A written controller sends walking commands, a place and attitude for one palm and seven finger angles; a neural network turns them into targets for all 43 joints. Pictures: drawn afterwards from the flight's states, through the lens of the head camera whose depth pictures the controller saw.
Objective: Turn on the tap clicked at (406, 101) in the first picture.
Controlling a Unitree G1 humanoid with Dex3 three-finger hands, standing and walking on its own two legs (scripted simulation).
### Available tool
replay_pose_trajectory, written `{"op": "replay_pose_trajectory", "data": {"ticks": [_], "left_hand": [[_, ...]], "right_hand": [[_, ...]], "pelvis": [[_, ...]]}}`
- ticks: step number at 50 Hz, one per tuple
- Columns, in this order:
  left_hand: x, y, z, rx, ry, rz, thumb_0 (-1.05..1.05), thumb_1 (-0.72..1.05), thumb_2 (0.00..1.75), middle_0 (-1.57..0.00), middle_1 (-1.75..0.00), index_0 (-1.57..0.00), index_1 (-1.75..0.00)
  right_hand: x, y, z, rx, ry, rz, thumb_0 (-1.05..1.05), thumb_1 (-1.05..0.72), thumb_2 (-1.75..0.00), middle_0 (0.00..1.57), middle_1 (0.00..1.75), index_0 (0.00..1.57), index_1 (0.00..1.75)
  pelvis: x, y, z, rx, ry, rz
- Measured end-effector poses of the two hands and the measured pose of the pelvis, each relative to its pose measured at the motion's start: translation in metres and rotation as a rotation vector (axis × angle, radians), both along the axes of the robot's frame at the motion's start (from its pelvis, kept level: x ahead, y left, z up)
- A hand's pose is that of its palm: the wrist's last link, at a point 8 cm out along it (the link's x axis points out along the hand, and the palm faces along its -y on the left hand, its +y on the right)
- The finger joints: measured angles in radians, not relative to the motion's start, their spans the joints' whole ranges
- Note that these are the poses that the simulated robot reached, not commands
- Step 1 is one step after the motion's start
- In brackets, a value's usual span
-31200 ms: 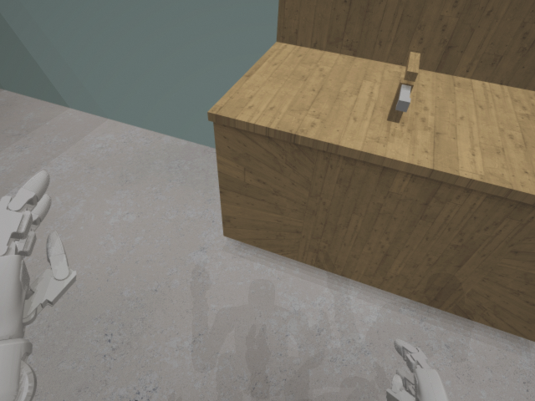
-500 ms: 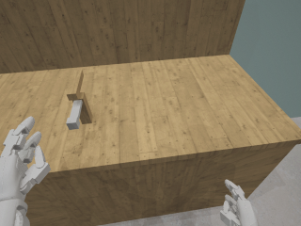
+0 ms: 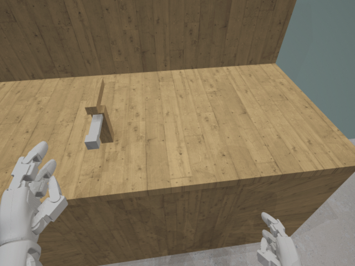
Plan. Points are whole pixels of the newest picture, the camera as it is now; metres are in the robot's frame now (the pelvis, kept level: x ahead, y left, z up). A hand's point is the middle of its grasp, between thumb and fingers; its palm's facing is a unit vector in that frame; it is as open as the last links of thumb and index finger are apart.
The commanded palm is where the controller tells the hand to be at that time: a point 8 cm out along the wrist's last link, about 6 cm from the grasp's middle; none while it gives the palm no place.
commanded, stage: turn the palm inward beside the body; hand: left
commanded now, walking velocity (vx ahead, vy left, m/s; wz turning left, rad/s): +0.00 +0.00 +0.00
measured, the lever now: (92, 141) +0.36 +0.27 +0.09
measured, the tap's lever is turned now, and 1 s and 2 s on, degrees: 0 0 0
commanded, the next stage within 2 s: reach beside the lever's end, fingers flat in 0.40 s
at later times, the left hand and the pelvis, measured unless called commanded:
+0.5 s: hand (81, 193) +0.20 +0.20 +0.14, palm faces +0.41 -0.90 -0.12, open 7.4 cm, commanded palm +0.15 +0.25 +0.15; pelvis +0.02 -0.02 +0.00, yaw +0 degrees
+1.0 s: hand (82, 180) +0.23 +0.22 +0.13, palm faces +0.43 -0.90 -0.11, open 7.4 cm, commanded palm +0.19 +0.27 +0.13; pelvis +0.01 -0.03 +0.00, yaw +0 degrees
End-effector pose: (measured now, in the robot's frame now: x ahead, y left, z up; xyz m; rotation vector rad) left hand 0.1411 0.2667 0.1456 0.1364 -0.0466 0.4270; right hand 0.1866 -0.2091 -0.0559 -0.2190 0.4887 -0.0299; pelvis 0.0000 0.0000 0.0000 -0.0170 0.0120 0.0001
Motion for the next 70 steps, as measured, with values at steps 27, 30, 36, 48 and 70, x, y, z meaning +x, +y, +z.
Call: {"op": "replay_pose_trajectory", "data": {"ticks": [27,30,36,48,70], "left_hand": [[0.015,-0.027,0.000,-0.018,0.033,0.000,0.01,0.90,0.90,-0.20,-0.30,-0.20,-0.30],[0.015,-0.027,-0.002,-0.015,0.039,0.008,0.01,0.90,0.90,-0.20,-0.30,-0.20,-0.30],[0.019,-0.014,-0.004,-0.005,0.033,0.049,0.01,0.89,0.90,-0.20,-0.30,-0.21,-0.30],[0.044,-0.010,-0.011,-0.029,0.037,0.015,0.01,0.90,0.90,-0.20,-0.30,-0.20,-0.30],[0.072,0.011,-0.026,-0.048,0.024,0.026,0.01,0.90,0.90,-0.19,-0.26,-0.19,-0.26]], "right_hand": [[0.017,-0.033,-0.002,0.007,0.011,-0.021,0.01,-0.91,-0.90,0.21,0.30,0.20,0.30],[0.016,-0.036,-0.002,0.006,0.013,-0.025,0.01,-0.91,-0.90,0.21,0.30,0.20,0.30],[0.011,-0.044,-0.006,0.001,0.032,-0.041,0.01,-0.91,-0.90,0.21,0.30,0.20,0.30],[-0.003,-0.051,-0.011,-0.003,0.056,-0.088,0.01,-0.91,-0.90,0.21,0.30,0.20,0.30],[-0.001,-0.027,-0.009,-0.021,0.088,-0.078,0.01,-0.91,-0.90,0.21,0.30,0.20,0.30]], "pelvis": [[0.017,-0.026,0.003,0.013,0.014,0.006],[0.016,-0.029,0.003,0.014,0.013,0.007],[0.013,-0.034,0.003,0.014,0.013,0.007],[0.007,-0.031,0.004,0.014,0.017,-0.001],[0.012,-0.008,0.006,0.009,0.031,-0.009]]}}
